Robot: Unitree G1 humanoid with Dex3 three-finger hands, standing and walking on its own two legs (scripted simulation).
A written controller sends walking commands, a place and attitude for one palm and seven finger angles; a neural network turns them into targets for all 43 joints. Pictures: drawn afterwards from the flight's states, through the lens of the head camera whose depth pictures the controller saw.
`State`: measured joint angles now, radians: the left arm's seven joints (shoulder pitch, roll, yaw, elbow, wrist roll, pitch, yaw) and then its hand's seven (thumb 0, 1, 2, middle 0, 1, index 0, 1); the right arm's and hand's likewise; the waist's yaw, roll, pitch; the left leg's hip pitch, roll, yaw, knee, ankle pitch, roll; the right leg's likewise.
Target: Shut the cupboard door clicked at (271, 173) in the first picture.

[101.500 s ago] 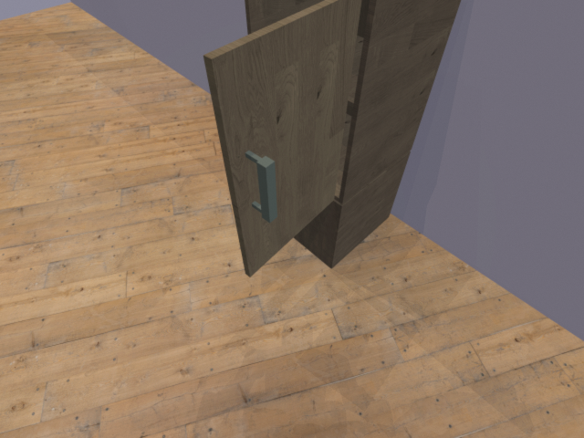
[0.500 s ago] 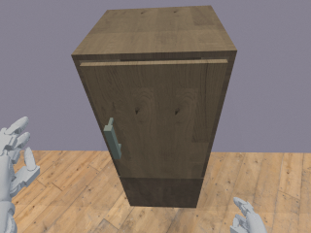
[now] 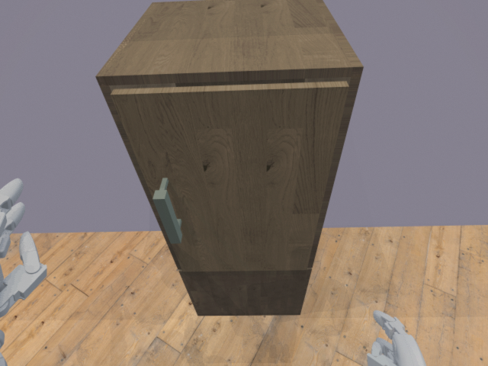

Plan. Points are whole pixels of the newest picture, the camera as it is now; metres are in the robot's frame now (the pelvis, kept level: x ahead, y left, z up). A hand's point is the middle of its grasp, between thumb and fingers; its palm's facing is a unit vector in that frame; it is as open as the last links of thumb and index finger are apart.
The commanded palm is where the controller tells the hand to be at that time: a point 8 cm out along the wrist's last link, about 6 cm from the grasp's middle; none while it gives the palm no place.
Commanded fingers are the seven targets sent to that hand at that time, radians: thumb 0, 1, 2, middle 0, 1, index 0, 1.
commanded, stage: step back with the hand held close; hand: left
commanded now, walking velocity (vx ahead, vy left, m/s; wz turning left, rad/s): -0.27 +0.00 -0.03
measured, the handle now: (170, 211) +0.42 +0.20 -0.02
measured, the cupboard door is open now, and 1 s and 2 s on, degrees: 0 0 0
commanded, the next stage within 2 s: stop stepping back and stand still in 1.72 s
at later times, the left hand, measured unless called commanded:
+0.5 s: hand (5, 300) +0.16 +0.28 +0.16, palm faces +0.41 -0.79 -0.46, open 7.4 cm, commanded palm +0.10 +0.32 +0.18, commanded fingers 0.00 0.90 0.90 -0.20 -0.30 -0.20 -0.30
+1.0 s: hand out of the picture +0.14 +0.28 +0.16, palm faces +0.41 -0.79 -0.46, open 7.4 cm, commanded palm +0.08 +0.32 +0.18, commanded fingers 0.00 0.90 0.90 -0.20 -0.30 -0.20 -0.30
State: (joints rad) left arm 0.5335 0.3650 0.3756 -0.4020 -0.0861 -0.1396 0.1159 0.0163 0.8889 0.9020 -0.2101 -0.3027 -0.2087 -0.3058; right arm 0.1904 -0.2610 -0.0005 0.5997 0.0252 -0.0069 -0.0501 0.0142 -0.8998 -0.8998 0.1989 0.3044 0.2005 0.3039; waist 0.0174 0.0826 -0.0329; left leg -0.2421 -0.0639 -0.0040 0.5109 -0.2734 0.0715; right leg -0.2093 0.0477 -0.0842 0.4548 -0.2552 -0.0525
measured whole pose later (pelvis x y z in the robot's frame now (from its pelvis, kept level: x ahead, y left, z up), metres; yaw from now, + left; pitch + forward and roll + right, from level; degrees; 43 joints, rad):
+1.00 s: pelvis -0.07 +0.02 -0.02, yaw -2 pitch +1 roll -2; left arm 0.53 0.44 0.47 -0.56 -0.03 -0.21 0.14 0.02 0.89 0.90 -0.21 -0.30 -0.21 -0.31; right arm 0.21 -0.21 0.00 0.58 -0.01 -0.02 -0.08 0.01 -0.90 -0.90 0.20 0.30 0.20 0.30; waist -0.01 -0.02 -0.01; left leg -0.45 -0.05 0.05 0.67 -0.24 0.11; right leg -0.43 0.05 -0.05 0.62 -0.21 -0.02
